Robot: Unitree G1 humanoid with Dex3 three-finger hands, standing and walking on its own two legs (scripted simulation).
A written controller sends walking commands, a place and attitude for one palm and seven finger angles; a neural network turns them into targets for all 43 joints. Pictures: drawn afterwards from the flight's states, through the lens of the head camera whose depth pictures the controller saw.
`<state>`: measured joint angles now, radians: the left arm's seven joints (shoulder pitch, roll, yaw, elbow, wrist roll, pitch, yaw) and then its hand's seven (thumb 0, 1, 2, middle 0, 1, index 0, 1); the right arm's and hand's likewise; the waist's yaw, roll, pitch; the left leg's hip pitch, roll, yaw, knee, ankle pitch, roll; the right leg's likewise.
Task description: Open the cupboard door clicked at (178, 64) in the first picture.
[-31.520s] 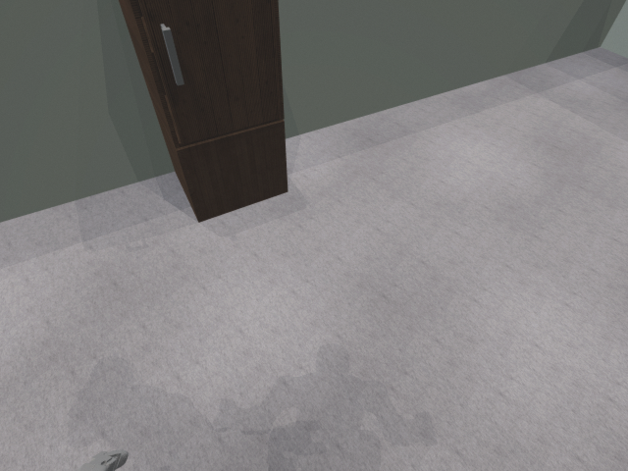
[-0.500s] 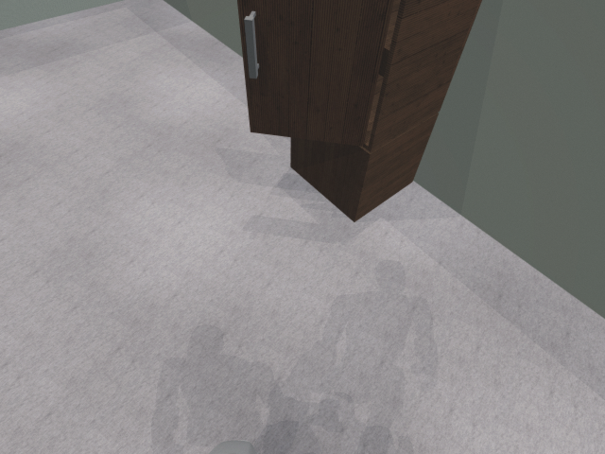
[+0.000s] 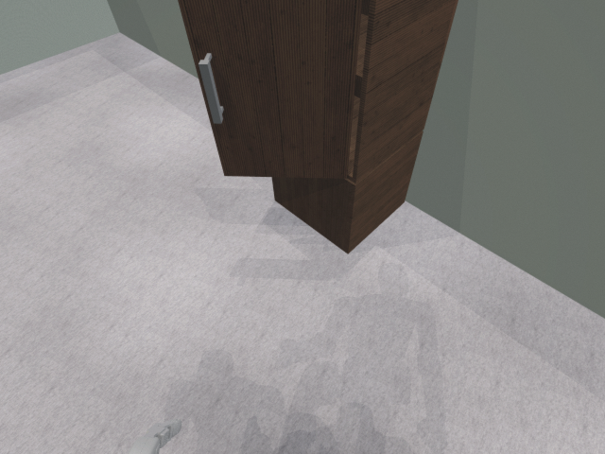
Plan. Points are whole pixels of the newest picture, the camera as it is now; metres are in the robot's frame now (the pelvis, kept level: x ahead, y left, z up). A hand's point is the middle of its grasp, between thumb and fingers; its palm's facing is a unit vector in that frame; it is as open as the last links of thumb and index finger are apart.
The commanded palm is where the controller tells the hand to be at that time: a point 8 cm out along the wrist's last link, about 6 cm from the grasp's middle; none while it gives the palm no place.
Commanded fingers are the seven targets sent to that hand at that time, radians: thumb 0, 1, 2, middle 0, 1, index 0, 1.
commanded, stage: take the last steps up to it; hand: left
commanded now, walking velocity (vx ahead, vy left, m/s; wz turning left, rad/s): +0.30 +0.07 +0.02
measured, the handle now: (213, 89) +0.92 +0.26 -0.01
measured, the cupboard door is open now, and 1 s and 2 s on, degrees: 41 41 41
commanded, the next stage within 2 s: come to a stop and stand still in 0.68 s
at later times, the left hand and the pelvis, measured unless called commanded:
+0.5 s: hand out of the picture +0.15 +0.24 -0.17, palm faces +0.06 -0.99 -0.15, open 7.4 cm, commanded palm none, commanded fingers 0.00 0.90 0.90 -0.20 -0.30 -0.20 -0.30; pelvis +0.18 +0.06 +0.01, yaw -1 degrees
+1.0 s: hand (195, 308) +0.39 +0.23 -0.17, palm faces +0.00 -0.98 -0.19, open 7.2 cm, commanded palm none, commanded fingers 0.00 0.90 0.90 -0.20 -0.30 -0.20 -0.30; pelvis +0.33 +0.05 +0.01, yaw -2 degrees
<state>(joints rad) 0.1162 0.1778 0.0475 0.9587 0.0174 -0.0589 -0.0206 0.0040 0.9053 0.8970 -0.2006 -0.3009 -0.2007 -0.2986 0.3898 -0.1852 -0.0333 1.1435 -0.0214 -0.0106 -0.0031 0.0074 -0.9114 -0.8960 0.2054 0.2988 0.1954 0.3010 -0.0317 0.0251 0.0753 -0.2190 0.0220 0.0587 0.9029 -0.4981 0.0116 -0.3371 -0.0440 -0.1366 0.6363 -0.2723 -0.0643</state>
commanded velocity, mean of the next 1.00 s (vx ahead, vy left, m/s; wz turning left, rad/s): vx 0.12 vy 0.05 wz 0.00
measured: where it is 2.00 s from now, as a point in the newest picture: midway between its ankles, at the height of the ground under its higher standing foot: (298, 423)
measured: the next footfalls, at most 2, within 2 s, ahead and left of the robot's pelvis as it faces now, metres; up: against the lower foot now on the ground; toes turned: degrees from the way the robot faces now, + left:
left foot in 0.36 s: +0.28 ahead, +0.16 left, +0.00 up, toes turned +7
right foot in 0.76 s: +0.34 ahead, -0.06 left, +0.00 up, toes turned -5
